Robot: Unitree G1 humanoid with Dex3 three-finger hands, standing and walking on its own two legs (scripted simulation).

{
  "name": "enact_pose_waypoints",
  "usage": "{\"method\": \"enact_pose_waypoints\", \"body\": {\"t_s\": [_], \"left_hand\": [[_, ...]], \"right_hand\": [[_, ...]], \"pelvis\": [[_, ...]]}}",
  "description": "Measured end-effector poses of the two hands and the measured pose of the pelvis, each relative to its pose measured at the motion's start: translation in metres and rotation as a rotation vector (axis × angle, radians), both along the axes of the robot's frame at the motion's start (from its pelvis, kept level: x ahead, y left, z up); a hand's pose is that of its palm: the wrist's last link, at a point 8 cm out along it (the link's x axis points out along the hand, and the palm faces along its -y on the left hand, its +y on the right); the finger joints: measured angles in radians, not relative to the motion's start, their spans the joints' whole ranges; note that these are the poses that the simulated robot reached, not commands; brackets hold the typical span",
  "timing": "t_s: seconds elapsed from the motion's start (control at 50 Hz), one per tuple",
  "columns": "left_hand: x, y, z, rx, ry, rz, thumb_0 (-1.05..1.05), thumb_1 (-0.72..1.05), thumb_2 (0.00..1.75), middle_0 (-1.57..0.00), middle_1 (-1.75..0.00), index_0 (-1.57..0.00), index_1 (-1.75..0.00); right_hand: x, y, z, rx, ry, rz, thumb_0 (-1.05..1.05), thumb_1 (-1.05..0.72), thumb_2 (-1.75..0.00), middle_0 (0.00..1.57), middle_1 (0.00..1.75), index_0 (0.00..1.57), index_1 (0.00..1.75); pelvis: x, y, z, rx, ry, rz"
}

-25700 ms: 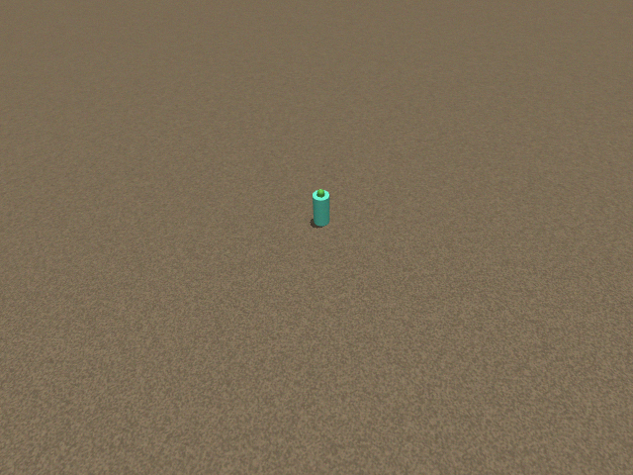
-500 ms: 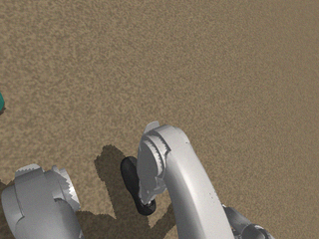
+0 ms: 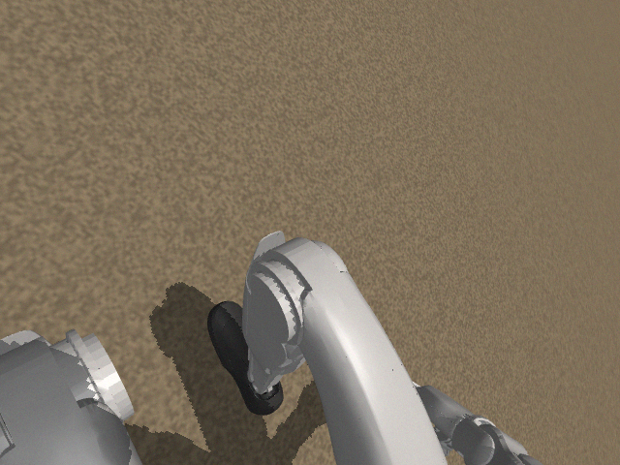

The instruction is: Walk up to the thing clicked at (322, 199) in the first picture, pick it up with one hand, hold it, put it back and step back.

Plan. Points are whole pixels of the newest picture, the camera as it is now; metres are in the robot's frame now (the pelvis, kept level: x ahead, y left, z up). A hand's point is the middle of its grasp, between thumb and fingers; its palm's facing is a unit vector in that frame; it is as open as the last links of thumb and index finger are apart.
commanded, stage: loosen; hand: left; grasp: from the side
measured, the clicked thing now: out of the picture +0.53 +0.25 -0.22
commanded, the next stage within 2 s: open in 0.12 s
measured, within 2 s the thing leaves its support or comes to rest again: rests again in 1.04 s
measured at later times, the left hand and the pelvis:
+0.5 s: hand out of the picture +0.54 +0.26 -0.14, palm faces +0.22 -0.98 -0.03, open 10.6 cm; pelvis +0.00 +0.00 +0.00, yaw -1 degrees
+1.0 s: hand out of the picture +0.54 +0.26 -0.14, palm faces +0.22 -0.97 -0.02, open 15.2 cm; pelvis +0.00 +0.00 +0.00, yaw -1 degrees
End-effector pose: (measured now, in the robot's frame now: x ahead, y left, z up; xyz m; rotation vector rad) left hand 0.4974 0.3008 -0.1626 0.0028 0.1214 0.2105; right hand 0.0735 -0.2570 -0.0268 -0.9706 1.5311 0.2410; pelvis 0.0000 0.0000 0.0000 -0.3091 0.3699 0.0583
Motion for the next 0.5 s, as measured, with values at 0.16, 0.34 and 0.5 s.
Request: {"method": "enact_pose_waypoints", "body": {"t_s": [0.16,0.34,0.5], "left_hand": [[0.002,0.003,0.01,0.025,-0.029,0.0,0.01,-0.26,0.79,-0.72,-0.86,-0.97,-0.99],[0.006,0.003,0.018,0.021,-0.044,0.003,0.01,-0.2,0.69,-0.73,-0.81,-0.93,-0.89],[0.011,0.002,0.027,0.021,-0.053,0.006,0.0,-0.2,0.54,-0.68,-0.68,-0.74,-0.7]], "right_hand": [[0.001,-0.002,0.001,-0.009,0.0,0.014,0.0,-0.92,-0.89,0.2,0.3,0.2,0.3],[-0.003,-0.001,-0.001,-0.007,-0.009,0.001,0.0,-0.91,-0.89,0.2,0.3,0.2,0.3],[-0.006,0.003,-0.002,0.005,-0.018,-0.015,0.0,-0.9,-0.89,0.2,0.3,0.2,0.3]], "pelvis": [[-0.003,0.0,0.001,-0.002,-0.006,-0.001],[-0.005,0.0,0.0,-0.001,-0.011,-0.005],[-0.005,0.0,0.001,-0.002,-0.007,-0.009]]}}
